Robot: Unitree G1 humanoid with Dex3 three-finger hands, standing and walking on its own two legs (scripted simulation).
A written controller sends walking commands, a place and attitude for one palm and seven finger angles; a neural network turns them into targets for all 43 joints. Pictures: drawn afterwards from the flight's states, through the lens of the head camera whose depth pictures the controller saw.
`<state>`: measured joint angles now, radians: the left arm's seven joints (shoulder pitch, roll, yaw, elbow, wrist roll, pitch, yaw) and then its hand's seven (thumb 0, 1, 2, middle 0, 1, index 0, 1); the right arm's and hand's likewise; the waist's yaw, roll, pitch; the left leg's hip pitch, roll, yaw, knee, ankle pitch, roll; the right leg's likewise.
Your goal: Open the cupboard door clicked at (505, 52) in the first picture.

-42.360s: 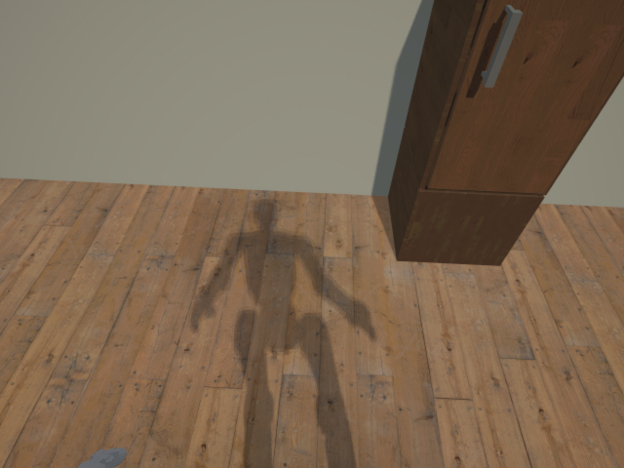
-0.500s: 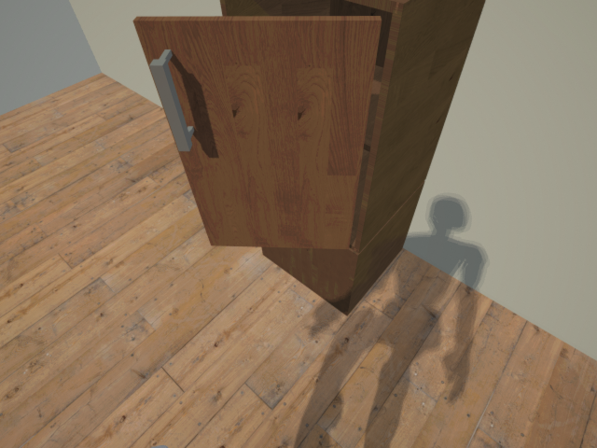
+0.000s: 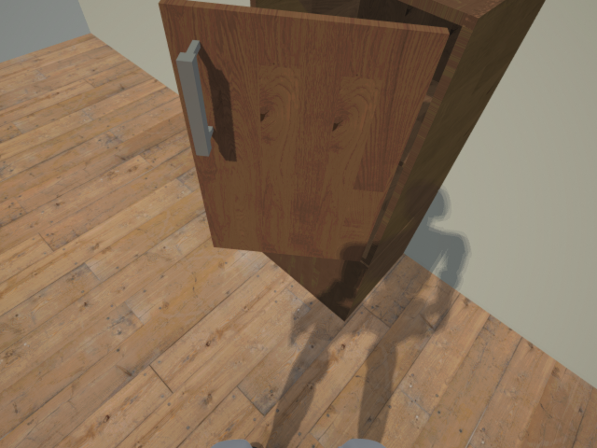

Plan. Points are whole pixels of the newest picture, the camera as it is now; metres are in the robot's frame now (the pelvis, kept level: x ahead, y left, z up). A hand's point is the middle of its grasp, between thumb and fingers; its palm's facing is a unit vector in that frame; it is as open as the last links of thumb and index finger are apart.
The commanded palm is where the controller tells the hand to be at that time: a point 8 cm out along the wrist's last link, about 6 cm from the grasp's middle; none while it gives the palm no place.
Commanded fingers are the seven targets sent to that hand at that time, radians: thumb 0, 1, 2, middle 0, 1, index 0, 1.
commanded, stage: come to a stop and stand still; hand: left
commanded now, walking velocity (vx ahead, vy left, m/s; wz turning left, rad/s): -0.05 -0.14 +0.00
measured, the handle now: (199, 101) +0.57 +0.21 +0.12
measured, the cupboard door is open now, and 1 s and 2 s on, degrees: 38 38 38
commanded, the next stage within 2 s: look again from close up in 0.54 s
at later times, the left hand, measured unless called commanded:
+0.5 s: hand out of the picture -0.01 +0.14 -0.18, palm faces +0.02 -0.98 -0.17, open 7.3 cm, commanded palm none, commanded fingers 0.00 0.90 0.90 -0.20 -0.30 -0.20 -0.30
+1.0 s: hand out of the picture +0.00 +0.17 -0.17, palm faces +0.03 -0.96 -0.26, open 7.4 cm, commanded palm none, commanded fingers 0.00 0.90 0.90 -0.20 -0.30 -0.20 -0.30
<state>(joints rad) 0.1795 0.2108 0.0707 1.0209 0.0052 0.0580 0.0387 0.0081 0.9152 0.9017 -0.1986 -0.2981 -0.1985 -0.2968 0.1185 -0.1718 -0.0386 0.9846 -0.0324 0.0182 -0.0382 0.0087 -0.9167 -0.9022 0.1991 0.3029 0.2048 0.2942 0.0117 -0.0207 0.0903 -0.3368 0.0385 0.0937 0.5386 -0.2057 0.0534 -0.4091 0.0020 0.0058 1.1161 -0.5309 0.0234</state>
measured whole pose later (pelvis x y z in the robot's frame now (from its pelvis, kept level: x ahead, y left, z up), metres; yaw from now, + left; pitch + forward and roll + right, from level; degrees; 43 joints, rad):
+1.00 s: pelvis -0.06 -0.04 +0.00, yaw -1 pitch -3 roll -1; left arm 0.27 0.23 0.01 0.97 0.02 0.00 0.03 0.01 0.91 0.90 -0.20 -0.30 -0.20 -0.30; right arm 0.21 -0.23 -0.03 0.98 -0.03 -0.01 -0.01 0.01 -0.91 -0.90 0.20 0.30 0.20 0.29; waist 0.00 0.00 0.00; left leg -0.28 0.03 0.04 0.56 -0.23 0.01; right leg -0.17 -0.03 -0.04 0.55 -0.31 0.02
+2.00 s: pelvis -0.10 -0.02 +0.00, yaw -1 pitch -2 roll -1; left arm 0.40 0.13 0.01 1.09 0.03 -0.01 0.04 0.01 0.91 0.90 -0.20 -0.30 -0.20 -0.30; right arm 0.30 -0.14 -0.04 1.10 -0.02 0.01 -0.01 0.01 -0.91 -0.90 0.20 0.30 0.20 0.29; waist 0.00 0.00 0.00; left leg -0.32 0.00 0.05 0.46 -0.12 0.03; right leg -0.23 -0.05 -0.02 0.47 -0.21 0.04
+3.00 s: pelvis -0.05 -0.02 +0.00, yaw -1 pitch +0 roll -1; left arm 0.36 0.14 0.02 1.09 0.02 -0.01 0.03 0.01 0.91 0.90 -0.20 -0.30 -0.20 -0.30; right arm 0.30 -0.16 -0.02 1.11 -0.03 0.01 0.00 0.01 -0.91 -0.90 0.20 0.30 0.20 0.29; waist 0.01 -0.01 -0.01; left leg -0.29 0.01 0.05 0.51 -0.24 0.02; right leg -0.18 -0.04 -0.01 0.47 -0.28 0.03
